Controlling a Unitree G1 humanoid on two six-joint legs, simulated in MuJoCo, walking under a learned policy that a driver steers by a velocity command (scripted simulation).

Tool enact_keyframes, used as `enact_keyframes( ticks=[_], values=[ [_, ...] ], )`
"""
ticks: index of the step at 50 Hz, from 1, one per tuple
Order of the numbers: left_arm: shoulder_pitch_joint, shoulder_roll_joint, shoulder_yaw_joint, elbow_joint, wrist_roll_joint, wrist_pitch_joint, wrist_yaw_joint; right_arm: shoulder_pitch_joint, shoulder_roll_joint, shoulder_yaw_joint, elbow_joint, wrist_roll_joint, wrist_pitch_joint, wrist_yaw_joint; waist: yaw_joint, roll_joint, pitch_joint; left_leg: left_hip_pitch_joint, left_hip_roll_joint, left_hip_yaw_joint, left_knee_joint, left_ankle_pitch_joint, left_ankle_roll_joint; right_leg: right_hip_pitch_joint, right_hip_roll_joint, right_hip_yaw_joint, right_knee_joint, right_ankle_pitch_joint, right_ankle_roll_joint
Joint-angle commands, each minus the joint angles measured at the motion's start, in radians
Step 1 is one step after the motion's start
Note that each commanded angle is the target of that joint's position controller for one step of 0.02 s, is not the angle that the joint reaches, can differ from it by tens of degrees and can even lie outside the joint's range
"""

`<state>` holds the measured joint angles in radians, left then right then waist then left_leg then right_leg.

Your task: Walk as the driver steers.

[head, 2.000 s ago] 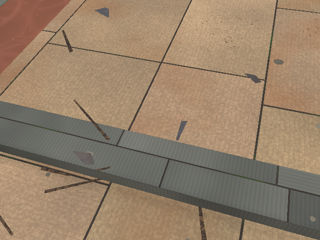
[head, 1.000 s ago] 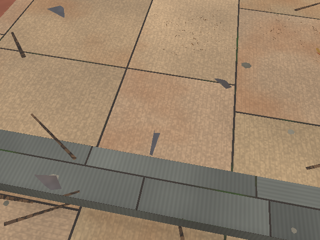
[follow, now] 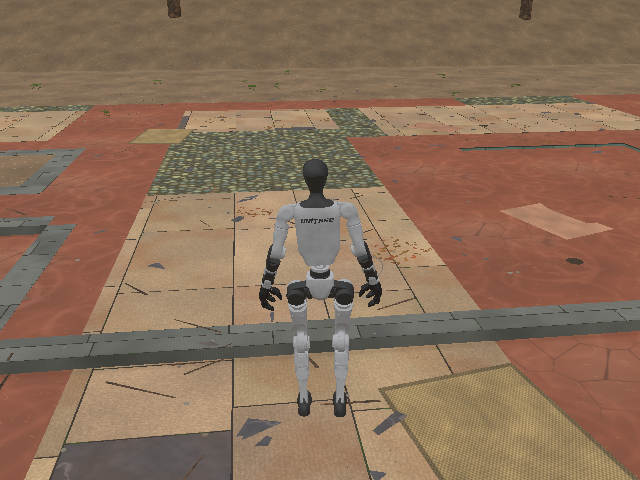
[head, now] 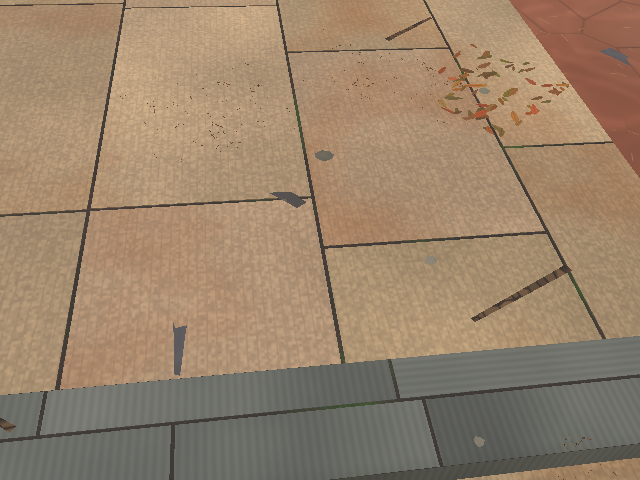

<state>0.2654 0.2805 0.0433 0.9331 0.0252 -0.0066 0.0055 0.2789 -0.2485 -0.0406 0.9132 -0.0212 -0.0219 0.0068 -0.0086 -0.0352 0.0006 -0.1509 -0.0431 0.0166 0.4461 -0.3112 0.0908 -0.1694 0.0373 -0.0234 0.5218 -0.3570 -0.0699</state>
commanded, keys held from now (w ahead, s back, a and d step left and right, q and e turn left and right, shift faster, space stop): w+q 0.78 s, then w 0.14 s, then w+e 0.08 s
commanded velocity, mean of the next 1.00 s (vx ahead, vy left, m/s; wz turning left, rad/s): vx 0.46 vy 0.00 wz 0.48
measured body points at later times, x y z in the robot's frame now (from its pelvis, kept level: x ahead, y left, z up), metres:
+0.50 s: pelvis +0.23 +0.01 -0.01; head +0.27 +0.02 +0.44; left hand +0.33 +0.30 -0.12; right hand +0.32 -0.26 -0.15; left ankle +0.05 +0.07 -0.64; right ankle +0.32 -0.06 -0.74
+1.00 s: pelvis +0.48 +0.19 +0.01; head +0.53 +0.20 +0.45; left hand +0.31 +0.35 -0.13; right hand +0.78 +0.15 -0.08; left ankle +0.55 +0.28 -0.66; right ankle +0.36 -0.05 -0.64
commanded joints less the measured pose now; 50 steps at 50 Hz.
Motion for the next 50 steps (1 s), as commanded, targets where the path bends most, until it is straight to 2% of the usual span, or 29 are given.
enact_keyframes(
  ticks=[1, 3, 5, 8, 14, 15, 17, 19, 20, 21, 22, 23, 24, 26, 28, 31, 33, 38, 40, 41, 42, 43, 44, 45, 46, 47, 48, 49, 50],
  values=[
    [-0.214, 0.099, 0.012, -0.149, 0.027, -0.046, -0.011, 0.219, -0.213, -0.052, 0.039, 0.003, -0.021, 0.000, -0.084, 0.178, 0.158, 0.245, 0.404, -0.692, -0.351, -0.352, 0.211, -0.602, -0.015, 0.040, 0.350, -0.133, 0.000],
    [-0.163, 0.111, 0.014, -0.116, 0.008, -0.061, -0.031, 0.116, -0.161, -0.042, 0.008, 0.012, -0.031, 0.002, -0.020, 0.110, 0.147, 0.220, 0.294, -0.524, -0.338, -0.179, 0.169, -0.571, -0.064, 0.060, 0.412, 0.019, 0.025],
    [-0.166, 0.107, 0.012, -0.113, 0.023, -0.059, -0.040, 0.116, -0.137, -0.037, 0.012, 0.016, -0.041, -0.004, -0.010, 0.113, 0.115, 0.228, 0.227, -0.410, -0.326, 0.068, 0.140, -0.550, -0.076, 0.040, 0.420, 0.105, 0.057],
    [-0.221, 0.081, 0.002, -0.145, 0.026, -0.048, -0.042, 0.180, -0.133, -0.041, 0.038, 0.022, -0.048, -0.006, -0.023, 0.108, 0.082, 0.223, 0.193, -0.343, -0.280, 0.346, 0.136, -0.563, -0.068, 0.007, 0.419, 0.161, 0.097],
    [-0.419, 0.054, -0.023, -0.249, 0.006, -0.048, -0.044, 0.233, -0.151, -0.049, 0.048, 0.010, -0.038, -0.016, -0.077, 0.135, 0.107, 0.145, 0.152, -0.321, -0.227, 0.592, 0.112, -0.482, -0.025, -0.031, 0.169, 0.244, 0.108],
    [-0.404, 0.048, -0.027, -0.253, 0.000, -0.047, -0.038, 0.228, -0.151, -0.050, 0.047, 0.004, -0.036, -0.019, -0.070, 0.160, 0.085, 0.138, 0.161, -0.324, -0.200, 0.647, 0.103, -0.422, -0.015, -0.031, 0.158, 0.247, 0.096],
    [-0.313, 0.080, -0.020, -0.239, -0.006, -0.049, -0.025, 0.165, -0.161, -0.051, 0.025, 0.007, -0.037, -0.025, -0.013, 0.153, 0.049, 0.090, 0.155, -0.325, -0.130, 0.794, 0.058, -0.239, 0.009, -0.017, 0.074, 0.247, 0.063],
    [-0.059, 0.145, 0.008, -0.167, -0.003, -0.060, 0.001, 0.090, -0.187, -0.056, -0.004, 0.015, -0.046, -0.018, 0.107, 0.118, -0.081, 0.067, 0.117, -0.316, 0.149, 0.972, 0.018, 0.052, 0.031, -0.011, -0.016, 0.248, 0.016],
    [0.092, 0.181, 0.024, -0.136, 0.011, -0.073, 0.019, 0.069, -0.173, -0.055, -0.020, 0.023, -0.057, -0.009, 0.171, 0.085, -0.169, -0.074, 0.057, -0.304, 0.364, 0.781, 0.004, 0.294, -0.062, 0.062, -0.049, 0.232, -0.006],
    [0.213, 0.242, 0.037, -0.130, 0.038, -0.077, 0.034, 0.094, -0.054, -0.027, -0.051, 0.019, -0.066, -0.011, 0.170, -0.095, -0.280, -0.242, -0.028, -0.221, 0.657, 0.049, 0.004, 0.481, -0.366, 0.358, -0.069, 0.127, -0.037],
    [0.112, 0.298, 0.052, -0.142, 0.032, -0.059, 0.027, 0.211, -0.057, -0.028, -0.081, 0.037, -0.050, -0.013, 0.046, -0.265, -0.314, -0.430, -0.092, -0.151, 0.840, -0.243, -0.002, 0.458, -0.519, 0.841, -0.265, -0.015, -0.142],
    [0.017, 0.189, 0.039, -0.166, 0.018, -0.052, 0.018, 0.183, -0.110, -0.034, -0.048, -0.001, -0.026, -0.018, 0.021, -0.077, -0.156, -0.491, 0.008, -0.131, 0.941, -0.157, 0.000, 0.303, -0.487, 0.774, -0.278, -0.241, -0.154],
    [-0.043, 0.094, 0.016, -0.179, 0.011, -0.055, 0.013, 0.106, -0.112, -0.035, -0.056, -0.015, -0.020, -0.004, 0.026, 0.014, -0.039, -0.501, 0.042, -0.104, 0.932, -0.073, -0.001, 0.166, -0.415, 0.588, -0.289, -0.261, -0.136],
    [-0.031, 0.062, 0.007, -0.156, 0.016, -0.068, 0.014, 0.048, -0.081, -0.033, -0.088, -0.016, -0.011, 0.020, 0.007, -0.020, 0.033, -0.492, 0.088, -0.089, 0.922, -0.009, -0.007, 0.031, -0.333, 0.365, -0.328, -0.081, -0.104],
    [0.017, 0.050, 0.007, -0.122, 0.008, -0.087, 0.011, 0.021, -0.052, -0.026, -0.117, -0.017, 0.008, 0.035, -0.004, -0.053, 0.037, -0.522, 0.095, -0.072, 0.979, 0.013, -0.012, 0.002, -0.311, 0.248, -0.345, 0.060, -0.097],
    [0.070, 0.039, 0.010, -0.086, 0.006, -0.107, 0.000, -0.093, -0.028, -0.017, -0.189, -0.017, 0.025, 0.036, -0.002, -0.043, 0.054, -0.693, 0.098, -0.071, 1.082, 0.020, -0.024, 0.025, -0.326, 0.145, -0.370, 0.170, -0.115],
    [0.117, 0.031, 0.010, -0.062, 0.015, -0.112, -0.002, -0.170, -0.006, -0.009, -0.240, -0.016, 0.035, 0.018, 0.000, -0.054, 0.062, -0.830, 0.085, -0.067, 1.224, -0.019, -0.024, 0.051, -0.339, 0.096, -0.384, 0.182, -0.123],
    [0.218, 0.040, 0.003, 0.001, 0.025, -0.116, 0.005, -0.386, 0.034, 0.022, -0.395, -0.024, 0.031, -0.016, 0.003, 0.016, 0.115, -1.117, 0.087, -0.038, 1.239, -0.123, 0.012, 0.152, -0.326, -0.028, -0.410, 0.219, -0.071],
    [0.272, 0.027, -0.005, 0.037, 0.019, -0.112, 0.020, -0.452, 0.060, 0.041, -0.455, -0.030, 0.024, -0.007, 0.019, 0.001, 0.105, -1.140, 0.097, -0.005, 1.137, -0.138, 0.023, 0.213, -0.303, -0.064, -0.423, 0.302, -0.068],
    [0.250, 0.032, -0.008, 0.029, 0.015, -0.106, 0.023, -0.444, 0.067, 0.056, -0.465, -0.028, 0.019, 0.010, 0.016, 0.001, 0.082, -1.027, 0.112, 0.058, 0.980, -0.102, 0.022, 0.183, -0.271, -0.121, -0.450, 0.357, -0.077],
    [0.249, 0.022, -0.011, 0.032, 0.002, -0.098, 0.031, -0.454, 0.083, 0.067, -0.473, -0.021, 0.017, 0.033, 0.025, 0.017, 0.056, -0.833, 0.123, 0.092, 0.790, -0.002, 0.032, 0.128, -0.275, -0.150, -0.506, 0.452, -0.085],
    [0.243, 0.022, -0.014, 0.033, -0.008, -0.091, 0.030, -0.438, 0.090, 0.070, -0.468, -0.008, 0.016, 0.044, 0.024, 0.018, 0.045, -0.645, 0.092, 0.144, 0.623, 0.056, 0.039, 0.092, -0.272, -0.171, -0.535, 0.621, -0.094],
    [0.248, 0.069, -0.009, 0.024, -0.016, -0.088, 0.024, -0.377, 0.073, 0.060, -0.434, -0.017, 0.020, 0.046, 0.013, -0.016, -0.005, -0.501, 0.019, 0.220, 0.605, -0.023, 0.053, 0.131, -0.296, -0.190, -0.456, 1.057, -0.105],
    [0.251, 0.133, 0.008, 0.029, -0.009, -0.082, 0.021, -0.273, 0.049, 0.047, -0.398, -0.012, 0.023, 0.043, -0.033, -0.090, -0.075, -0.421, -0.034, 0.237, 0.579, -0.086, 0.069, 0.221, -0.314, -0.200, -0.290, 1.429, -0.096],
    [0.251, 0.180, 0.025, 0.026, -0.007, -0.074, 0.016, -0.114, 0.018, 0.031, -0.352, -0.002, 0.018, 0.036, -0.103, -0.137, -0.179, -0.290, -0.076, 0.219, 0.512, -0.084, 0.099, 0.287, -0.336, -0.187, -0.076, 1.608, -0.078],
    [0.209, 0.215, 0.041, 0.016, -0.026, -0.077, 0.001, 0.063, -0.025, 0.010, -0.308, 0.001, 0.001, 0.027, -0.203, -0.155, -0.279, -0.058, -0.059, 0.130, 0.325, 0.050, 0.129, 0.240, -0.315, -0.188, 0.172, 1.489, -0.035],
    [0.254, 0.110, 0.023, -0.030, -0.051, -0.086, -0.016, 0.118, -0.128, -0.026, -0.277, -0.028, -0.012, 0.019, -0.190, -0.049, -0.392, 0.245, 0.136, -0.216, 0.209, -0.069, 0.163, -0.060, -0.237, -0.139, 0.534, 0.857, 0.003],
    [0.293, 0.021, 0.012, -0.087, -0.053, -0.085, -0.043, 0.151, -0.245, -0.061, -0.246, -0.006, -0.012, 0.007, -0.129, 0.219, -0.501, 0.413, 0.458, -0.807, -0.014, 0.167, 0.222, -0.366, -0.015, -0.014, 0.925, -0.079, 0.058],
    [0.182, 0.037, 0.030, -0.098, -0.034, -0.084, -0.033, 0.117, -0.228, -0.070, -0.234, -0.008, -0.011, 0.001, -0.135, 0.050, -0.437, 0.308, 0.425, -0.803, -0.064, 0.274, 0.172, -0.436, -0.020, 0.200, 1.085, 0.053, 0.030]
  ],
)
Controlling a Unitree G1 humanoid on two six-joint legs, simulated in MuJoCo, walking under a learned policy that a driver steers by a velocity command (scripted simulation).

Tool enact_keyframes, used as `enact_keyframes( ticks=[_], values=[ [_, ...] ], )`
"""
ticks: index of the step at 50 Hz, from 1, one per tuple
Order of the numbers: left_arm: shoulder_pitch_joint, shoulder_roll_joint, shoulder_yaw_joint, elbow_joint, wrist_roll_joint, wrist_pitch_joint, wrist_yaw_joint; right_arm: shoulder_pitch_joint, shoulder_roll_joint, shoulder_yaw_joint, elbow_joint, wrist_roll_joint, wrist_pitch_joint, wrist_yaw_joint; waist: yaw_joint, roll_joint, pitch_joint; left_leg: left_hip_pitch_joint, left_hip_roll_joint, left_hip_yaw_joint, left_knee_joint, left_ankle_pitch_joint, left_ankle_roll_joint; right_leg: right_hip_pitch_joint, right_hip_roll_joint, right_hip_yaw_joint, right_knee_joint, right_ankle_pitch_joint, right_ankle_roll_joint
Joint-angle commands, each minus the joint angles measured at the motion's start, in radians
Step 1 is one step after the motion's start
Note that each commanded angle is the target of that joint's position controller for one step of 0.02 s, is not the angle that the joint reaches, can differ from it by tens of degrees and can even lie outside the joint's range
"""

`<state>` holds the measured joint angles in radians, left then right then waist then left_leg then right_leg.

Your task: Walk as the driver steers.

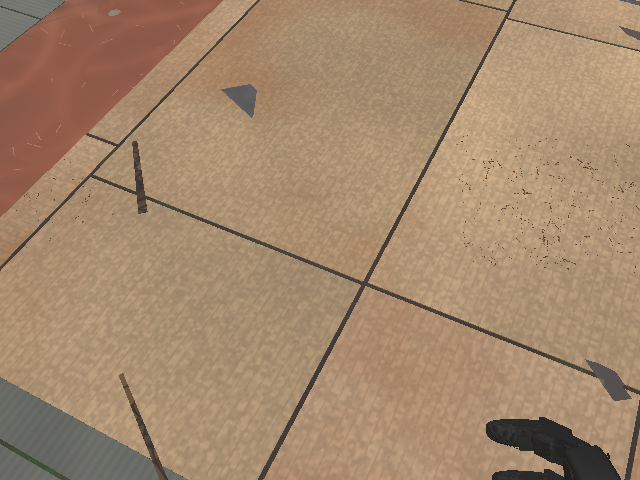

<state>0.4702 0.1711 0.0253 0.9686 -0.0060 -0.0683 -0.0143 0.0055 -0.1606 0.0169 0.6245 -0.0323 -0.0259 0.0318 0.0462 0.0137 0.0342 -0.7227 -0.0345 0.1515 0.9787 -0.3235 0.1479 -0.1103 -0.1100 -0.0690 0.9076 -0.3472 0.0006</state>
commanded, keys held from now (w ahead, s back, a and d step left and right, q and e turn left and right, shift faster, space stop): w+e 0.52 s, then e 0.48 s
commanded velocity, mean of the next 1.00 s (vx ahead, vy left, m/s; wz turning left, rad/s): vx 0.36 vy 0.00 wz -0.44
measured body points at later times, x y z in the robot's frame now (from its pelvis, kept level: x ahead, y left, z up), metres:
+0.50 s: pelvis +0.29 +0.00 +0.06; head +0.31 +0.00 +0.51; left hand +0.49 +0.19 -0.06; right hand +0.22 -0.24 -0.08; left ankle +0.11 +0.06 -0.65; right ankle +0.37 -0.06 -0.66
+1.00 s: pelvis +0.50 -0.03 +0.05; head +0.54 -0.04 +0.50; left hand +0.69 +0.20 -0.07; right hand +0.53 -0.33 -0.04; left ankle +0.64 +0.01 -0.67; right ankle +0.37 -0.05 -0.65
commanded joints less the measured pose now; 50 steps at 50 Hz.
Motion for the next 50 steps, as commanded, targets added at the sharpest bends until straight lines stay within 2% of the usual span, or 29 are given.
enact_keyframes(
  ticks=[1, 2, 3, 4, 5, 8, 12, 18, 21, 23, 24, 25, 26, 27, 28, 29, 30, 31, 32, 34, 36, 38, 41, 44, 45, 47, 48, 49, 50],
  values=[
    [-0.048, 0.100, 0.040, -0.167, -0.009, -0.020, 0.003, 0.311, -0.271, -0.115, 0.079, -0.002, -0.024, -0.022, -0.107, -0.019, -0.290, 0.687, 0.421, -0.738, -0.577, 0.287, 0.107, -0.526, 0.078, 0.186, 0.740, 0.101, -0.048],
    [-0.068, 0.076, 0.035, -0.170, 0.010, -0.014, 0.014, 0.266, -0.184, -0.094, 0.105, -0.003, -0.042, -0.016, -0.065, -0.071, -0.140, 0.536, 0.370, -0.607, -0.581, 0.308, 0.069, -0.535, 0.034, 0.138, 0.687, 0.109, -0.056],
    [-0.056, 0.060, 0.036, -0.166, 0.026, 0.000, 0.019, 0.227, -0.129, -0.080, 0.123, 0.002, -0.056, -0.013, -0.016, -0.042, -0.062, 0.424, 0.324, -0.493, -0.594, 0.356, 0.037, -0.515, 0.017, 0.155, 0.651, 0.122, -0.060],
    [-0.014, 0.067, 0.038, -0.157, 0.028, 0.018, 0.018, 0.206, -0.088, -0.070, 0.137, 0.007, -0.062, -0.008, 0.026, -0.001, -0.036, 0.367, 0.285, -0.382, -0.637, 0.338, 0.000, -0.480, 0.010, 0.167, 0.594, 0.130, -0.063],
    [-0.015, 0.065, 0.040, -0.155, 0.020, 0.031, 0.014, 0.212, -0.067, -0.066, 0.147, 0.006, -0.071, -0.009, 0.031, 0.021, -0.029, 0.351, 0.272, -0.327, -0.677, 0.327, -0.022, -0.460, 0.012, 0.181, 0.544, 0.142, -0.058],
    [-0.043, 0.083, 0.054, -0.139, 0.017, 0.061, 0.003, 0.276, -0.104, -0.077, 0.180, 0.012, -0.100, -0.018, 0.012, 0.036, -0.008, 0.454, 0.225, -0.175, -0.748, 0.527, -0.081, -0.529, 0.037, 0.159, 0.405, 0.218, -0.052],
    [-0.193, 0.073, 0.050, -0.180, 0.021, 0.065, -0.012, 0.354, -0.111, -0.076, 0.206, 0.020, -0.107, -0.033, -0.035, 0.087, -0.015, 0.597, 0.167, -0.009, -0.791, 0.669, -0.122, -0.589, 0.067, 0.059, 0.209, 0.352, -0.053],
    [-0.385, 0.056, 0.022, -0.248, 0.036, 0.063, -0.032, 0.436, -0.144, -0.071, 0.236, 0.016, -0.089, -0.074, -0.094, 0.068, 0.033, 0.782, 0.227, 0.052, -0.802, 0.827, -0.111, -0.568, 0.082, -0.067, -0.167, 0.362, -0.069],
    [-0.358, 0.084, 0.028, -0.254, 0.038, 0.069, -0.028, 0.457, -0.184, -0.077, 0.258, 0.016, -0.074, -0.095, -0.068, 0.091, 0.002, 0.875, 0.258, 0.098, -0.675, 1.203, -0.126, -0.458, 0.151, -0.131, -0.245, 0.256, -0.121],
    [-0.265, 0.111, 0.040, -0.231, 0.036, 0.075, -0.024, 0.439, -0.223, -0.089, 0.258, 0.013, -0.055, -0.108, -0.019, 0.123, -0.030, 0.903, 0.289, 0.104, -0.532, 1.373, -0.127, -0.373, 0.187, -0.135, -0.257, 0.149, -0.167],
    [-0.191, 0.137, 0.051, -0.211, 0.034, 0.071, -0.019, 0.421, -0.237, -0.095, 0.251, 0.008, -0.045, -0.107, 0.018, 0.121, -0.058, 0.883, 0.301, 0.100, -0.413, 1.368, -0.119, -0.295, 0.202, -0.119, -0.282, 0.098, -0.193],
    [-0.098, 0.169, 0.068, -0.184, 0.035, 0.064, -0.011, 0.397, -0.252, -0.102, 0.237, 0.004, -0.037, -0.100, 0.065, 0.100, -0.094, 0.819, 0.301, 0.087, -0.246, 1.268, -0.107, -0.175, 0.213, -0.082, -0.339, 0.051, -0.223],
    [0.024, 0.200, 0.089, -0.153, 0.041, 0.053, 0.000, 0.322, -0.265, -0.107, 0.210, 0.016, -0.035, -0.086, 0.161, 0.012, -0.137, 0.654, 0.241, 0.104, 0.066, 0.977, -0.101, 0.023, 0.167, 0.020, -0.464, 0.084, -0.278],
    [-0.023, 0.257, 0.095, -0.149, 0.035, 0.047, 0.012, 0.306, -0.115, -0.074, 0.168, -0.004, -0.046, -0.070, 0.069, -0.160, -0.111, 0.320, 0.082, 0.053, 0.347, -0.078, -0.102, 0.184, -0.072, 0.328, -0.425, 0.325, -0.324],
    [-0.042, 0.314, 0.112, -0.168, 0.021, 0.052, 0.014, 0.322, -0.126, -0.076, 0.092, 0.021, -0.052, -0.058, 0.030, -0.230, -0.181, 0.029, -0.057, -0.143, 0.574, -0.220, -0.141, 0.318, -0.203, 0.777, -0.552, 0.405, -0.527],
    [-0.091, 0.272, 0.105, -0.188, 0.007, 0.051, 0.021, 0.279, -0.163, -0.073, 0.093, 0.016, -0.070, -0.051, 0.027, -0.069, -0.086, -0.045, 0.037, -0.221, 0.535, -0.108, -0.140, 0.239, -0.220, 0.651, -0.603, 0.490, -0.500],
    [-0.130, 0.225, 0.091, -0.195, 0.005, 0.048, 0.024, 0.263, -0.185, -0.078, 0.086, 0.029, -0.081, -0.050, -0.006, -0.002, -0.035, -0.008, 0.060, -0.207, 0.471, -0.042, -0.148, 0.142, -0.189, 0.549, -0.611, 0.642, -0.453],
    [-0.172, 0.191, 0.079, -0.201, 0.010, 0.044, 0.022, 0.269, -0.193, -0.081, 0.097, 0.027, -0.078, -0.054, -0.053, 0.080, 0.003, 0.040, 0.082, -0.200, 0.399, -0.021, -0.162, 0.059, -0.138, 0.446, -0.613, 0.773, -0.394],
    [-0.189, 0.189, 0.076, -0.213, 0.003, 0.036, 0.024, 0.274, -0.194, -0.082, 0.092, 0.012, -0.059, -0.052, -0.067, 0.090, -0.003, 0.087, 0.092, -0.201, 0.335, -0.015, -0.179, 0.011, -0.097, 0.369, -0.615, 0.849, -0.362],
    [-0.179, 0.205, 0.072, -0.209, 0.000, 0.017, 0.022, 0.278, -0.164, -0.076, 0.084, -0.005, -0.020, -0.047, -0.083, 0.048, -0.026, 0.145, 0.090, -0.183, 0.225, -0.009, -0.203, -0.038, -0.033, 0.290, -0.604, 0.984, -0.316],
    [-0.149, 0.236, 0.078, -0.201, 0.007, 0.012, 0.023, 0.258, -0.139, -0.064, 0.066, -0.002, 0.000, -0.047, -0.077, -0.005, -0.053, 0.146, 0.076, -0.154, 0.108, 0.028, -0.214, -0.031, 0.018, 0.245, -0.572, 1.100, -0.274],
    [-0.126, 0.236, 0.077, -0.201, 0.007, 0.024, 0.026, 0.201, -0.132, -0.055, 0.039, 0.002, 0.007, -0.048, -0.051, -0.052, -0.077, 0.150, 0.059, -0.139, -0.013, 0.086, -0.214, -0.018, 0.057, 0.223, -0.538, 1.105, -0.228],
    [-0.089, 0.238, 0.077, -0.204, 0.008, 0.047, 0.030, 0.117, -0.149, -0.049, 0.008, 0.007, 0.011, -0.049, 0.000, -0.099, -0.103, 0.167, 0.037, -0.136, -0.152, 0.180, -0.202, 0.018, 0.072, 0.245, -0.491, 1.043, -0.176],
    [-0.081, 0.251, 0.082, -0.219, 0.019, 0.066, 0.035, 0.076, -0.174, -0.049, -0.013, 0.013, 0.004, -0.052, 0.022, -0.111, -0.100, 0.183, 0.020, -0.159, -0.252, 0.171, -0.186, 0.059, 0.047, 0.319, -0.428, 0.980, -0.170],
    [-0.097, 0.255, 0.084, -0.231, 0.023, 0.070, 0.036, 0.090, -0.186, -0.051, -0.013, 0.014, -0.001, -0.055, 0.013, -0.114, -0.094, 0.213, 0.015, -0.172, -0.294, 0.152, -0.174, 0.055, 0.039, 0.349, -0.400, 0.960, -0.165],
    [-0.170, 0.268, 0.088, -0.262, 0.021, 0.069, 0.035, 0.189, -0.216, -0.060, 0.008, 0.012, -0.016, -0.063, -0.047, -0.118, -0.091, 0.367, 0.000, -0.184, -0.446, 0.173, -0.140, 0.000, 0.059, 0.395, -0.319, 0.884, -0.125],
    [-0.212, 0.263, 0.085, -0.280, 0.008, 0.060, 0.030, 0.270, -0.229, -0.065, 0.026, 0.002, -0.032, -0.070, -0.101, -0.090, -0.106, 0.520, 0.029, -0.201, -0.567, 0.337, -0.115, -0.069, 0.104, 0.389, -0.221, 0.791, -0.089],
    [-0.191, 0.198, 0.066, -0.326, -0.008, 0.050, 0.026, 0.359, -0.307, -0.079, 0.021, -0.007, -0.041, -0.084, -0.114, 0.073, -0.223, 0.742, 0.294, -0.415, -0.544, 0.704, -0.049, -0.190, 0.175, 0.305, 0.032, 0.396, -0.044],
    [-0.039, 0.175, 0.066, -0.324, -0.011, 0.061, 0.034, 0.320, -0.348, -0.087, 0.003, 0.009, -0.020, -0.078, -0.035, 0.275, -0.332, 0.835, 0.544, -0.698, -0.564, 1.088, 0.133, -0.348, 0.341, 0.168, 0.253, -0.375, -0.020]
  ],
)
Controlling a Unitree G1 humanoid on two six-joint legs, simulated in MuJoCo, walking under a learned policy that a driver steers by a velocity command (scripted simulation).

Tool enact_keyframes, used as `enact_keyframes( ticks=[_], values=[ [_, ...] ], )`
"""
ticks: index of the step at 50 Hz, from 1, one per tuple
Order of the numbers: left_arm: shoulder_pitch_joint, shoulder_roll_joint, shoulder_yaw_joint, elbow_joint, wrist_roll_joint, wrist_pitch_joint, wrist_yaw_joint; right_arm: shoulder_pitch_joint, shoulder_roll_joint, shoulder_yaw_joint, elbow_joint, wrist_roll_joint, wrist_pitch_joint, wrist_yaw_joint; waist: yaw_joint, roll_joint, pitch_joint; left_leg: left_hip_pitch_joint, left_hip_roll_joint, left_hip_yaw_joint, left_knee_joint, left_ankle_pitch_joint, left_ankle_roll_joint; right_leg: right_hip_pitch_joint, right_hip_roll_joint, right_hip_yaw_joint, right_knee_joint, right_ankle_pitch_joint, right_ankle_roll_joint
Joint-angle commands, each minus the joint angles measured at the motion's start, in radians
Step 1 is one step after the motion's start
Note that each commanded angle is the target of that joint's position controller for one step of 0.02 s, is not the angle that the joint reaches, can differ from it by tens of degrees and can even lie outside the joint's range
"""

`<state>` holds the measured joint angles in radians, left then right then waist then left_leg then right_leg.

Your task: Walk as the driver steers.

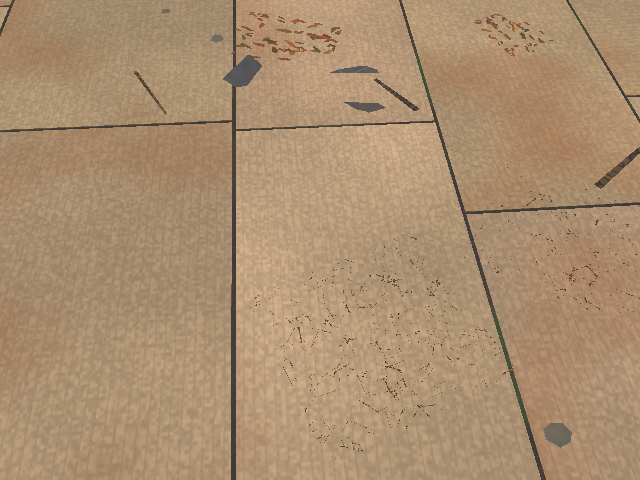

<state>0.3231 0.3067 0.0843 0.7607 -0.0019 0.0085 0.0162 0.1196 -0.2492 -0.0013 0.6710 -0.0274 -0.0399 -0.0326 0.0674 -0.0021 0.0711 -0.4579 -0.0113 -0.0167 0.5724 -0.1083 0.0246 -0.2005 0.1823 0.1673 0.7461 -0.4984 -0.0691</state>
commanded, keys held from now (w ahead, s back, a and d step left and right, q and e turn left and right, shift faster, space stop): e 0.28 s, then no key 0.56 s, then w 0.16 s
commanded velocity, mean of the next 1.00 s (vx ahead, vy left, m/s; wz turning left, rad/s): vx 0.04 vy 0.00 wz -0.30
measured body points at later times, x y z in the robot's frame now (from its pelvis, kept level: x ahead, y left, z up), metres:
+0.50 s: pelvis +0.00 +0.00 +0.02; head +0.00 -0.03 +0.47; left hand +0.19 +0.22 -0.07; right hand +0.03 -0.29 -0.11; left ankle +0.06 +0.11 -0.67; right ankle -0.02 -0.09 -0.72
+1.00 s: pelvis +0.01 +0.00 +0.02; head +0.00 +0.00 +0.47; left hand +0.15 +0.23 -0.11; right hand +0.01 -0.26 -0.11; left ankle +0.01 +0.11 -0.72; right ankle -0.02 -0.08 -0.71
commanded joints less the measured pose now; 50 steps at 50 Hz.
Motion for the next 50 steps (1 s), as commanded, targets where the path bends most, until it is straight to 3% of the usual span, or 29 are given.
enact_keyframes(
  ticks=[1, 2, 3, 5, 6, 12, 16, 18, 19, 20, 21, 22, 23, 25, 26, 29, 31, 33, 34, 35, 36, 37, 38, 39, 42, 44, 47, 49, 50],
  values=[
    [0.133, 0.102, 0.016, -0.071, 0.029, 0.005, 0.010, 0.185, -0.198, -0.064, -0.053, 0.022, 0.011, -0.009, -0.044, 0.174, -0.359, 0.485, 0.498, -0.545, -0.164, 0.694, 0.293, -0.280, -0.042, -0.067, 0.537, -0.180, 0.052],
    [0.056, 0.121, 0.023, -0.070, 0.039, 0.018, 0.002, 0.135, -0.121, -0.042, -0.067, 0.021, 0.018, -0.012, -0.051, 0.088, -0.255, 0.387, 0.419, -0.407, -0.192, 0.491, 0.264, -0.293, -0.073, -0.071, 0.559, -0.095, 0.061],
    [0.013, 0.110, 0.023, -0.082, 0.036, 0.031, -0.008, 0.075, -0.092, -0.032, -0.075, 0.015, 0.029, -0.015, -0.038, 0.074, -0.189, 0.306, 0.346, -0.297, -0.236, 0.303, 0.218, -0.291, -0.101, -0.082, 0.534, -0.032, 0.076],
    [0.001, 0.089, 0.017, -0.095, 0.027, 0.058, -0.028, 0.032, -0.108, -0.036, -0.080, 0.000, 0.036, -0.021, -0.032, 0.158, -0.129, 0.196, 0.259, -0.154, -0.290, 0.165, 0.185, -0.259, -0.114, -0.116, 0.525, 0.045, 0.105],
    [0.006, 0.082, 0.013, -0.099, 0.020, 0.064, -0.032, 0.032, -0.114, -0.040, -0.077, -0.005, 0.035, -0.019, -0.028, 0.160, -0.129, 0.176, 0.245, -0.111, -0.295, 0.151, 0.183, -0.246, -0.112, -0.129, 0.506, 0.065, 0.110],
    [-0.069, 0.045, -0.012, -0.155, 0.023, 0.074, -0.052, 0.064, -0.149, -0.062, -0.065, -0.008, 0.039, -0.007, -0.057, 0.173, -0.133, 0.178, 0.280, -0.031, -0.310, -0.069, 0.184, -0.181, -0.165, -0.177, 0.199, 0.054, 0.084],
    [-0.064, 0.049, -0.018, -0.173, 0.014, 0.063, -0.061, 0.091, -0.186, -0.078, -0.049, -0.010, 0.057, 0.006, -0.066, 0.169, -0.146, 0.151, 0.296, -0.010, -0.269, -0.130, 0.158, -0.043, -0.151, -0.224, -0.036, 0.051, 0.032],
    [0.006, 0.047, -0.021, -0.147, 0.021, 0.044, -0.057, 0.114, -0.178, -0.080, -0.031, 0.002, 0.070, 0.012, -0.031, 0.085, -0.115, 0.048, 0.259, 0.049, -0.164, -0.142, 0.077, 0.098, -0.135, -0.201, -0.292, 0.180, -0.003],
    [0.010, 0.094, -0.014, -0.151, 0.032, 0.033, -0.047, 0.156, -0.117, -0.069, -0.028, 0.000, 0.074, 0.024, -0.043, -0.128, -0.090, -0.045, 0.173, 0.149, 0.045, -0.268, -0.002, 0.121, -0.304, 0.064, -0.486, 0.111, -0.031],
    [-0.035, 0.237, 0.019, -0.194, 0.034, 0.036, -0.036, 0.105, -0.080, -0.055, -0.094, 0.011, 0.078, 0.016, -0.032, -0.340, -0.019, -0.189, 0.003, 0.154, 0.188, -0.489, -0.057, -0.023, -0.567, 0.413, -0.571, 0.224, -0.155],
    [-0.014, 0.179, 0.010, -0.178, 0.046, 0.032, -0.021, 0.032, -0.129, -0.068, -0.085, 0.005, 0.091, 0.013, -0.001, -0.191, -0.002, -0.099, 0.052, 0.024, 0.363, -0.441, -0.052, -0.103, -0.545, 0.308, -0.536, 0.341, -0.196],
    [-0.083, 0.126, -0.011, -0.176, 0.042, 0.026, -0.014, 0.059, -0.106, -0.065, -0.071, 0.020, 0.096, 0.021, -0.060, -0.170, -0.013, -0.067, 0.043, 0.005, 0.406, -0.374, -0.045, -0.121, -0.477, 0.203, -0.510, 0.395, -0.182],
    [-0.140, 0.097, -0.021, -0.177, 0.036, 0.022, -0.014, 0.098, -0.107, -0.066, -0.042, 0.021, 0.094, 0.026, -0.098, -0.143, -0.012, -0.042, 0.043, 0.006, 0.405, -0.305, -0.041, -0.117, -0.408, 0.116, -0.503, 0.424, -0.144],
    [-0.173, 0.060, -0.034, -0.181, 0.024, 0.005, -0.005, 0.165, -0.124, -0.074, 0.011, 0.002, 0.088, 0.029, -0.109, -0.144, -0.077, -0.012, 0.026, 0.034, 0.427, -0.256, -0.042, -0.020, -0.348, 0.030, -0.453, 0.636, -0.127],
    [-0.153, 0.043, -0.041, -0.173, 0.021, 0.000, -0.005, 0.168, -0.117, -0.072, 0.018, 0.004, 0.088, 0.031, -0.103, -0.121, -0.102, 0.005, 0.024, 0.033, 0.407, -0.265, -0.046, 0.017, -0.350, 0.017, -0.434, 0.704, -0.128],
    [-0.095, 0.039, -0.044, -0.141, 0.021, -0.006, -0.003, 0.123, -0.067, -0.050, 0.013, 0.014, 0.093, 0.032, -0.062, -0.125, -0.107, 0.055, 0.028, 0.032, 0.212, -0.291, -0.045, 0.089, -0.357, 0.018, -0.403, 0.685, -0.128],
    [-0.075, 0.049, -0.042, -0.124, 0.027, -0.002, -0.001, 0.114, -0.065, -0.045, 0.014, 0.017, 0.096, 0.025, -0.042, -0.150, -0.100, 0.107, 0.013, 0.041, 0.102, -0.330, -0.035, 0.088, -0.367, 0.046, -0.383, 0.659, -0.137],
    [-0.083, 0.054, -0.042, -0.110, 0.024, 0.002, 0.002, 0.144, -0.061, -0.042, 0.028, 0.024, 0.091, 0.015, -0.059, -0.133, -0.099, 0.191, -0.002, 0.051, -0.059, -0.266, -0.023, 0.063, -0.363, 0.062, -0.351, 0.669, -0.128],
    [-0.098, 0.053, -0.043, -0.105, 0.016, 0.002, 0.006, 0.178, -0.052, -0.037, 0.043, 0.021, 0.081, 0.010, -0.086, -0.104, -0.103, 0.286, 0.007, 0.044, -0.199, -0.116, -0.015, 0.022, -0.350, 0.058, -0.333, 0.641, -0.098],
    [-0.087, 0.030, -0.051, -0.103, 0.013, -0.005, 0.008, 0.189, -0.071, -0.037, 0.049, 0.010, 0.066, 0.003, -0.083, -0.060, -0.121, 0.387, 0.065, -0.028, -0.261, -0.006, -0.008, -0.036, -0.332, 0.062, -0.328, 0.560, -0.052],
    [-0.066, -0.008, -0.062, -0.109, 0.017, -0.013, 0.005, 0.201, -0.120, -0.038, 0.047, -0.005, 0.050, -0.002, -0.060, 0.041, -0.144, 0.452, 0.196, -0.160, -0.276, 0.140, 0.012, -0.086, -0.279, 0.017, -0.274, 0.453, -0.014],
    [-0.042, -0.022, -0.062, -0.095, 0.012, -0.006, -0.001, 0.115, -0.150, -0.046, 0.053, 0.017, 0.046, 0.006, -0.004, 0.166, -0.083, 0.279, 0.213, -0.170, -0.235, 0.187, 0.063, -0.012, -0.186, -0.055, -0.348, 0.294, 0.008],
    [-0.065, 0.011, -0.058, -0.071, 0.023, -0.001, 0.000, 0.085, -0.092, -0.032, 0.041, 0.019, 0.040, 0.017, -0.029, 0.124, -0.074, 0.241, 0.183, -0.145, -0.244, 0.113, 0.052, 0.046, -0.197, -0.051, -0.361, 0.314, 0.016],
    [-0.083, 0.028, -0.050, -0.059, 0.022, -0.002, -0.001, 0.097, -0.082, -0.029, 0.048, 0.019, 0.036, 0.021, -0.052, 0.105, -0.059, 0.235, 0.145, -0.112, -0.242, 0.049, 0.029, 0.053, -0.203, -0.043, -0.361, 0.351, 0.011],
    [-0.089, 0.026, -0.048, -0.037, 0.020, -0.009, -0.004, 0.144, -0.094, -0.032, 0.080, 0.022, 0.034, 0.010, -0.068, 0.080, -0.062, 0.265, 0.107, -0.080, -0.233, 0.003, 0.016, 0.040, -0.227, -0.027, -0.360, 0.427, 0.006],
    [-0.067, 0.009, -0.051, -0.005, 0.021, -0.010, -0.001, 0.161, -0.096, -0.036, 0.095, 0.015, 0.039, 0.013, -0.077, 0.061, -0.067, 0.273, 0.090, -0.085, -0.247, -0.287, 0.037, 0.005, -0.182, -0.063, -0.339, 0.199, -0.001],
    [-0.090, 0.005, -0.045, -0.015, 0.040, -0.006, -0.015, 0.193, -0.148, -0.057, 0.102, 0.010, 0.055, 0.019, -0.095, 0.113, 0.054, 0.210, 0.181, -0.245, -0.355, -0.706, 0.127, -0.177, -0.127, -0.134, -0.208, -0.021, -0.017],
    [-0.097, -0.018, -0.050, -0.023, 0.046, -0.021, -0.028, 0.193, -0.167, -0.071, 0.113, 0.012, 0.051, 0.023, -0.088, 0.138, 0.082, 0.195, 0.279, -0.354, -0.424, -0.739, 0.186, -0.192, -0.149, -0.196, -0.120, 0.083, -0.014],
    [-0.075, -0.018, -0.049, -0.015, 0.042, -0.031, -0.032, 0.166, -0.161, -0.072, 0.108, 0.014, 0.045, 0.026, -0.069, 0.125, 0.068, 0.169, 0.279, -0.343, -0.428, -0.691, 0.188, -0.144, -0.162, -0.196, -0.132, 0.105, -0.019]
  ],
)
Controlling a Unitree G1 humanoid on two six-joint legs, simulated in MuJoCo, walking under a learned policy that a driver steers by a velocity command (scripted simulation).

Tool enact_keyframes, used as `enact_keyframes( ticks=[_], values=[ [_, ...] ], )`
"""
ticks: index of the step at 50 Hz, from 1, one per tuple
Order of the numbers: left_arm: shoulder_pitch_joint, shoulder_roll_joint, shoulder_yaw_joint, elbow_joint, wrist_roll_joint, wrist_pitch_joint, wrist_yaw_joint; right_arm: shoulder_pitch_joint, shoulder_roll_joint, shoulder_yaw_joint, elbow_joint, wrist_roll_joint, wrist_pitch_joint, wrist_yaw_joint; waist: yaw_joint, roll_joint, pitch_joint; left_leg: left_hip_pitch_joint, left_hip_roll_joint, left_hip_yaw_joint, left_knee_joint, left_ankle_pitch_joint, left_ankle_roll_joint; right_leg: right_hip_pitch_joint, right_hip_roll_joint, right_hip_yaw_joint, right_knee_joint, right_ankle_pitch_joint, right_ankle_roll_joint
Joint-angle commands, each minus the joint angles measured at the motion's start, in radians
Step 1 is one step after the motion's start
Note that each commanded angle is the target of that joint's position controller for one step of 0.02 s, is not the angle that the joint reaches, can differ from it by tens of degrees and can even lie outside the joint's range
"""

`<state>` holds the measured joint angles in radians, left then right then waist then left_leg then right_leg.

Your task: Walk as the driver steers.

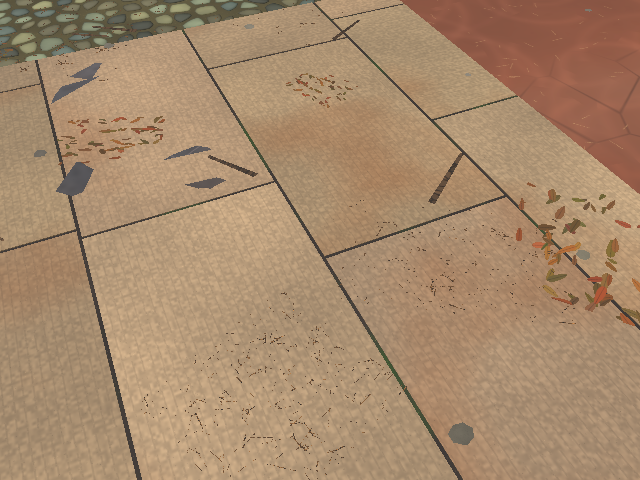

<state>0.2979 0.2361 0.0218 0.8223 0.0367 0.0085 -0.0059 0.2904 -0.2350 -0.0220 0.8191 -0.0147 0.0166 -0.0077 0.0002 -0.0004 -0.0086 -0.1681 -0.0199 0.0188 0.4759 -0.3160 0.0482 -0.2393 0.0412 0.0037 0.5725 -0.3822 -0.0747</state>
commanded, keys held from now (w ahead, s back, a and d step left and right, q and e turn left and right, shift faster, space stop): w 0.72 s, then w+q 0.28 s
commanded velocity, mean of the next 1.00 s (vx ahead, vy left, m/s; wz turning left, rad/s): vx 0.44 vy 0.00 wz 0.06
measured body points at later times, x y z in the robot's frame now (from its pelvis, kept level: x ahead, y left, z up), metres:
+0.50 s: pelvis +0.19 +0.03 -0.01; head +0.22 +0.03 +0.44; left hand +0.09 +0.27 -0.15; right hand +0.42 -0.19 -0.10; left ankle +0.31 +0.12 -0.73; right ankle +0.01 -0.09 -0.74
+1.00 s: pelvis +0.45 +0.05 +0.00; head +0.49 +0.05 +0.45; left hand +0.66 +0.27 -0.10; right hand +0.38 -0.19 -0.14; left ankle +0.31 +0.12 -0.74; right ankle +0.62 -0.06 -0.71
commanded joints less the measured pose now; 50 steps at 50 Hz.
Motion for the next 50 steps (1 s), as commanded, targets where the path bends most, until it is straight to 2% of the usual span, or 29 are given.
enact_keyframes(
  ticks=[1, 2, 3, 4, 5, 6, 8, 10, 12, 16, 18, 21, 23, 24, 25, 26, 27, 28, 29, 30, 31, 32, 33, 35, 38, 41, 45, 48, 50],
  values=[
    [-0.005, 0.050, 0.014, -0.060, -0.003, -0.040, -0.014, -0.047, -0.170, -0.052, -0.048, 0.004, -0.017, 0.006, 0.027, 0.113, 0.131, -0.157, 0.259, -0.327, -0.313, -0.433, 0.151, -0.019, -0.015, -0.041, -0.019, -0.008, -0.024],
    [0.062, 0.048, 0.017, -0.032, -0.007, -0.049, -0.016, -0.087, -0.160, -0.052, -0.056, 0.006, -0.021, 0.011, 0.062, 0.101, 0.117, -0.222, 0.209, -0.257, -0.264, -0.400, 0.127, 0.104, 0.001, -0.043, -0.098, 0.003, -0.038],
    [0.151, 0.073, 0.025, 0.002, -0.006, -0.059, -0.012, -0.125, -0.133, -0.049, -0.066, 0.005, -0.027, 0.013, 0.100, 0.049, 0.117, -0.322, 0.147, -0.179, -0.145, -0.363, 0.098, 0.232, -0.025, 0.034, -0.178, -0.026, -0.055],
    [0.245, 0.165, 0.050, 0.024, -0.005, -0.068, 0.000, -0.185, -0.066, -0.029, -0.108, 0.012, -0.036, 0.019, 0.134, -0.162, 0.122, -0.486, 0.016, -0.033, 0.121, -0.259, 0.037, 0.307, -0.205, 0.380, -0.355, -0.318, -0.121],
    [0.303, 0.210, 0.065, 0.040, -0.009, -0.070, -0.002, -0.213, -0.080, -0.031, -0.131, -0.009, -0.045, 0.021, 0.153, -0.234, 0.159, -0.609, -0.030, 0.019, 0.324, -0.212, 0.030, 0.336, -0.382, 0.662, -0.491, -0.412, -0.190],
    [0.255, 0.174, 0.054, 0.036, -0.004, -0.068, 0.002, -0.201, -0.120, -0.044, -0.124, -0.019, -0.050, 0.024, 0.101, -0.110, 0.180, -0.619, 0.016, -0.055, 0.426, -0.161, 0.043, 0.292, -0.394, 0.650, -0.478, -0.341, -0.211],
    [0.159, 0.149, 0.048, 0.014, -0.007, -0.081, 0.008, -0.139, -0.106, -0.042, -0.091, -0.012, -0.063, 0.039, 0.035, -0.062, 0.128, -0.577, 0.056, -0.066, 0.472, -0.041, 0.045, 0.287, -0.325, 0.491, -0.473, -0.169, -0.167],
    [0.147, 0.113, 0.036, 0.024, -0.014, -0.095, 0.009, -0.134, -0.100, -0.040, -0.074, -0.023, -0.061, 0.051, 0.028, -0.075, 0.083, -0.539, 0.065, -0.029, 0.478, 0.049, 0.020, 0.292, -0.256, 0.342, -0.478, 0.040, -0.130],
    [0.190, 0.096, 0.030, 0.054, -0.022, -0.101, 0.009, -0.169, -0.084, -0.035, -0.084, -0.026, -0.053, 0.056, 0.034, -0.083, 0.079, -0.552, 0.070, -0.003, 0.464, 0.101, -0.007, 0.298, -0.234, 0.261, -0.471, 0.194, -0.127],
    [0.238, 0.105, 0.030, 0.096, -0.020, -0.098, 0.010, -0.306, -0.060, -0.019, -0.130, -0.021, -0.048, 0.058, 0.067, -0.092, 0.111, -0.541, 0.074, 0.037, 0.319, 0.181, -0.039, 0.265, -0.219, 0.171, -0.463, 0.350, -0.130],
    [0.252, 0.115, 0.032, 0.114, -0.017, -0.099, 0.010, -0.358, -0.059, -0.014, -0.149, -0.014, -0.049, 0.057, 0.078, -0.105, 0.123, -0.490, 0.066, 0.049, 0.230, 0.207, -0.033, 0.247, -0.224, 0.146, -0.452, 0.407, -0.125],
    [0.244, 0.134, 0.036, 0.134, -0.018, -0.098, 0.012, -0.372, -0.075, -0.018, -0.159, -0.011, -0.049, 0.051, 0.067, -0.108, 0.139, -0.402, 0.055, 0.061, 0.148, 0.203, 0.001, 0.244, -0.255, 0.132, -0.427, 0.495, -0.113],
    [0.210, 0.150, 0.039, 0.142, -0.019, -0.097, 0.013, -0.302, -0.089, -0.028, -0.142, -0.013, -0.054, 0.040, 0.021, -0.099, 0.115, -0.273, 0.022, 0.075, 0.102, 0.171, 0.035, 0.244, -0.262, 0.106, -0.344, 0.694, -0.089],
    [0.197, 0.163, 0.043, 0.148, -0.020, -0.095, 0.013, -0.206, -0.102, -0.038, -0.111, -0.016, -0.059, 0.030, -0.025, -0.085, 0.063, -0.149, -0.010, 0.087, 0.069, 0.161, 0.053, 0.246, -0.246, 0.077, -0.218, 0.850, -0.073],
    [0.194, 0.162, 0.043, 0.152, -0.021, -0.091, 0.013, -0.044, -0.124, -0.053, -0.054, -0.022, -0.068, 0.018, -0.091, -0.049, -0.028, 0.050, -0.032, 0.094, 0.028, 0.161, 0.076, 0.198, -0.200, 0.033, -0.021, 0.895, -0.053],
    [0.189, 0.135, 0.034, 0.133, -0.023, -0.091, 0.013, 0.134, -0.187, -0.072, -0.015, -0.043, -0.079, 0.006, -0.157, 0.019, -0.138, 0.292, 0.136, -0.090, 0.000, 0.015, 0.119, 0.016, -0.152, -0.001, 0.260, 0.638, -0.034],
    [0.287, 0.004, 0.010, 0.108, -0.045, -0.090, 0.007, 0.203, -0.297, -0.093, -0.003, -0.056, -0.080, 0.005, -0.106, 0.268, -0.261, 0.503, 0.436, -0.612, -0.141, -0.176, 0.227, -0.297, 0.028, -0.045, 0.621, -0.056, 0.012],
    [0.241, 0.106, 0.035, 0.118, -0.020, -0.090, 0.007, 0.146, -0.251, -0.088, 0.002, -0.012, -0.069, 0.014, -0.095, 0.179, -0.213, 0.407, 0.419, -0.767, -0.261, -0.243, 0.242, -0.386, 0.013, 0.079, 0.724, -0.090, -0.008],
    [0.155, 0.120, 0.044, 0.095, -0.017, -0.091, 0.002, 0.029, -0.187, -0.072, -0.012, -0.004, -0.070, 0.016, -0.044, 0.112, -0.056, 0.268, 0.386, -0.586, -0.255, -0.226, 0.220, -0.421, -0.052, 0.069, 0.729, 0.008, -0.019],
    [0.098, 0.103, 0.038, 0.086, -0.016, -0.097, -0.004, -0.026, -0.126, -0.057, -0.016, -0.005, -0.079, 0.022, -0.031, 0.047, 0.003, 0.149, 0.336, -0.459, -0.277, -0.084, 0.202, -0.389, -0.088, 0.060, 0.674, 0.081, -0.020],
    [0.085, 0.083, 0.037, 0.088, -0.014, -0.092, -0.008, -0.042, -0.104, -0.050, -0.008, -0.006, -0.089, 0.022, -0.004, 0.052, 0.021, 0.083, 0.287, -0.364, -0.293, 0.016, 0.175, -0.343, -0.114, 0.053, 0.623, 0.108, -0.017],
    [0.098, 0.071, 0.034, 0.094, -0.002, -0.080, -0.013, -0.041, -0.081, -0.043, 0.008, -0.004, -0.096, 0.020, 0.020, 0.068, 0.027, 0.029, 0.253, -0.295, -0.310, 0.097, 0.159, -0.295, -0.128, 0.049, 0.587, 0.116, -0.007],
    [0.106, 0.055, 0.032, 0.101, 0.001, -0.069, -0.019, -0.022, -0.073, -0.040, 0.023, -0.004, -0.104, 0.019, 0.029, 0.071, 0.021, 0.011, 0.242, -0.257, -0.318, 0.168, 0.159, -0.269, -0.127, 0.040, 0.573, 0.123, -0.001],
    [0.072, 0.041, 0.030, 0.093, 0.003, -0.057, -0.027, 0.032, -0.078, -0.040, 0.054, 0.003, -0.118, 0.019, 0.035, 0.058, 0.034, 0.009, 0.234, -0.208, -0.340, 0.255, 0.170, -0.300, -0.135, 0.022, 0.535, 0.145, 0.011],
    [-0.080, 0.042, 0.027, 0.043, 0.010, -0.050, -0.031, 0.103, -0.083, -0.039, 0.091, 0.010, -0.119, 0.018, 0.012, 0.043, 0.087, 0.030, 0.213, -0.178, -0.376, 0.286, 0.179, -0.413, -0.157, -0.009, 0.420, 0.247, 0.043],
    [-0.215, 0.030, 0.018, -0.002, 0.004, -0.054, -0.033, 0.157, -0.086, -0.037, 0.114, 0.012, -0.114, 0.016, -0.017, 0.039, 0.105, 0.050, 0.183, -0.154, -0.360, 0.375, 0.170, -0.424, -0.137, -0.031, 0.236, 0.344, 0.076],
    [-0.344, 0.029, 0.009, -0.044, -0.007, -0.058, -0.028, 0.228, -0.101, -0.039, 0.138, 0.006, -0.108, 0.006, -0.057, 0.056, 0.093, 0.119, 0.180, -0.167, -0.299, 0.501, 0.160, -0.386, -0.094, -0.044, 0.088, 0.400, 0.088],
    [-0.404, 0.048, 0.010, -0.080, -0.015, -0.067, -0.022, 0.245, -0.115, -0.044, 0.143, -0.004, -0.099, -0.002, -0.068, 0.071, 0.093, 0.191, 0.203, -0.211, -0.236, 0.572, 0.162, -0.372, -0.079, -0.030, 0.030, 0.347, 0.075],
    [-0.352, 0.068, 0.016, -0.078, -0.020, -0.079, -0.017, 0.212, -0.131, -0.052, 0.135, -0.009, -0.095, -0.008, -0.032, 0.083, 0.076, 0.190, 0.206, -0.226, -0.171, 0.642, 0.139, -0.259, -0.057, -0.024, -0.031, 0.274, 0.052]
  ],
)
